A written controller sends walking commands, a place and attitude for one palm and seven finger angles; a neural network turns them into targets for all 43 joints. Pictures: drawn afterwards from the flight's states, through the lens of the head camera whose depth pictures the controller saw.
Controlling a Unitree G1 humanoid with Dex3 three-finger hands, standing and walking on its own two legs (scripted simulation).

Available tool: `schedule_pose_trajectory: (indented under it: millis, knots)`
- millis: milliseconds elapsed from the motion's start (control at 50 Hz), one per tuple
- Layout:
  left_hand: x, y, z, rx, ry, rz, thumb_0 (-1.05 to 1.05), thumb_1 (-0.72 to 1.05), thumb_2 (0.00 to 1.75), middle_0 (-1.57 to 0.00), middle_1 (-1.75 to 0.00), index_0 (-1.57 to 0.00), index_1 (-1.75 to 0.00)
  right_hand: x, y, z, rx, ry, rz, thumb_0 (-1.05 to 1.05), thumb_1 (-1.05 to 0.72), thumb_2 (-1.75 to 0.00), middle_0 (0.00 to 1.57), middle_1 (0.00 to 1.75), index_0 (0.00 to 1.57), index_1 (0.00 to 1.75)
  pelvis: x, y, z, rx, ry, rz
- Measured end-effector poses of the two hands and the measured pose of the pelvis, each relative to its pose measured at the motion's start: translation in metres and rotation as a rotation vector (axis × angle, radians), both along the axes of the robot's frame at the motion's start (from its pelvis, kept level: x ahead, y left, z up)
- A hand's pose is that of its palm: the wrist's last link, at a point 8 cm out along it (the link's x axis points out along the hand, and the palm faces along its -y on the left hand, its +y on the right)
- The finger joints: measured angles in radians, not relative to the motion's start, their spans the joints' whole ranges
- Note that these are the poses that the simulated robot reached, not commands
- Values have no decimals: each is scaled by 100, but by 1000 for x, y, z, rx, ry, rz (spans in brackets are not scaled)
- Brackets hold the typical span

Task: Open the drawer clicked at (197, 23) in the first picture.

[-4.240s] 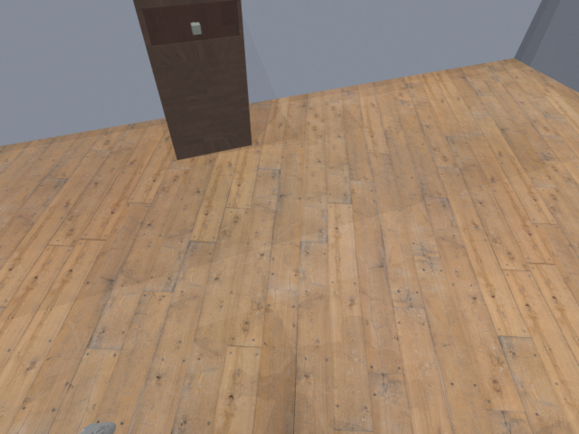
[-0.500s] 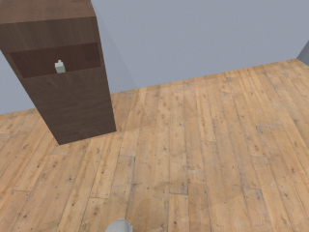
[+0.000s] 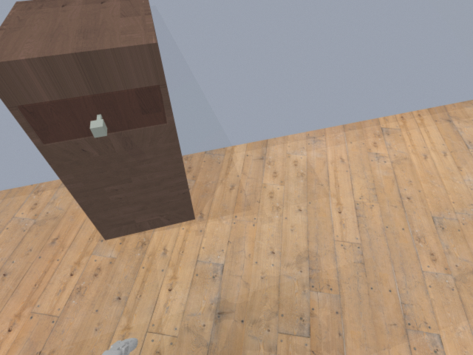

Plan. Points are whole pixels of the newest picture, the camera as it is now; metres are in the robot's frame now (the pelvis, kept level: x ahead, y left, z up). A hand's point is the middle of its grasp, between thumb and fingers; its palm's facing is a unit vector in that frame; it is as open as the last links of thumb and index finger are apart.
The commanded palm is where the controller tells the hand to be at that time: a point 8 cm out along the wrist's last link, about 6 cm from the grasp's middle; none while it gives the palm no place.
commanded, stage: turn to face it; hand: left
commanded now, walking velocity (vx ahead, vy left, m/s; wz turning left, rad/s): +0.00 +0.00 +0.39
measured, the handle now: (99, 124) +0.74 +0.43 -0.08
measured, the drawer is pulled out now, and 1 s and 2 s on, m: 0.00 0.00 0.00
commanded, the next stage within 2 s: take the last steps up to it in 0.28 s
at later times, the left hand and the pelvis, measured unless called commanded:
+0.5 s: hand out of the picture -0.02 +0.21 -0.18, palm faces +0.27 -0.93 -0.23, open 7.3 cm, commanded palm none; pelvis +0.02 +0.01 -0.01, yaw +11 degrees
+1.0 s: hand out of the picture +0.14 +0.20 -0.16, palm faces +0.30 -0.93 -0.21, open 7.2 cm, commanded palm none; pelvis +0.13 +0.01 +0.00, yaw +14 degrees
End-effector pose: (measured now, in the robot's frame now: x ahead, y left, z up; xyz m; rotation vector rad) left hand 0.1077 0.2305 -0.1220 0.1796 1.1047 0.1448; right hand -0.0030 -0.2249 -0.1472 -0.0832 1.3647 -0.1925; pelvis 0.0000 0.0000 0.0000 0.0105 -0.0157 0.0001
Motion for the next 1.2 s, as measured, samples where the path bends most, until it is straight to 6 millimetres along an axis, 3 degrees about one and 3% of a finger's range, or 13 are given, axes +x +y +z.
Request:
schedule_pose_trajectory:
  millis: [60,120,280,360,440,540,620,700,840,920,1000,1100,1200]
  knots:
    - [13,-11,2,28,-42,4,0,91,90,-19,-30,-20,-30,15,-14,-13,19,0,11,1,-91,-90,20,30,20,30,9,-13,-7,4,0,26]
    - [8,-17,9,33,-43,36,0,91,90,-20,-30,-20,-30,37,-26,-11,16,-5,49,1,-91,-90,20,30,20,30,14,-20,-3,7,-3,69]
    - [-43,-16,7,24,60,161,0,92,90,-20,-30,-21,-30,104,-38,7,-20,-67,176,1,-91,-90,19,30,20,30,23,-24,7,19,4,139]
    - [-82,-3,-2,17,143,223,0,92,90,-20,-30,-21,-30,138,-28,14,-43,-107,247,1,-91,-90,19,30,20,30,24,-16,5,13,7,165]
    - [-124,15,-17,-4,232,287,0,92,90,-20,-30,-21,-30,167,-6,20,-71,-167,318,1,-91,-90,19,30,20,30,23,-1,-1,-11,6,189]
    - [-154,31,-27,-37,323,329,1,92,90,-20,-30,-20,-30,176,24,29,-80,-214,375,1,-91,-90,19,30,20,30,26,15,-2,-21,-5,202]
    - [-145,35,-19,-60,309,323,1,92,90,-19,-30,-20,-30,162,37,32,-62,-177,367,1,-91,-90,20,30,20,30,36,23,7,-28,-7,216]
    - [-120,34,-14,-70,272,308,1,91,90,-19,-30,-20,-30,144,34,27,-61,-113,327,0,-93,-89,20,30,20,30,49,28,11,-22,-7,225]
    - [-41,24,-12,-58,181,250,1,91,90,-19,-30,-20,-30,107,18,7,-25,57,249,1,-92,-90,20,30,20,30,83,21,4,1,-13,222]
    - [1,16,-16,-36,98,247,1,91,90,-19,-30,-20,-30,101,9,-10,1,149,231,1,-91,-90,20,30,20,30,107,12,-8,-4,-24,240]
    - [9,15,-9,-23,85,301,0,93,90,-20,-30,-21,-30,130,9,-4,10,160,248,1,-91,-90,20,30,20,30,128,11,-1,-10,-21,251]
    - [-2,10,-7,-50,190,316,0,93,90,-20,-30,-20,-30,196,24,7,12,46,265,1,-91,-90,19,30,20,30,155,21,9,-14,-6,258]
    - [-13,10,-16,-115,289,356,0,92,90,-20,-30,-20,-30,264,50,14,-12,-39,315,2,-93,-90,19,30,20,30,181,44,8,-26,-1,264]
